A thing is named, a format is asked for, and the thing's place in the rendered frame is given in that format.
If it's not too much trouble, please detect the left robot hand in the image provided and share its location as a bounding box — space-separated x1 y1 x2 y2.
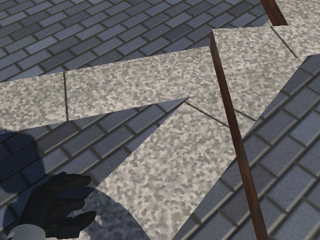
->
18 171 97 240

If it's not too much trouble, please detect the left robot forearm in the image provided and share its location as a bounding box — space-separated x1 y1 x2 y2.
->
6 224 46 240

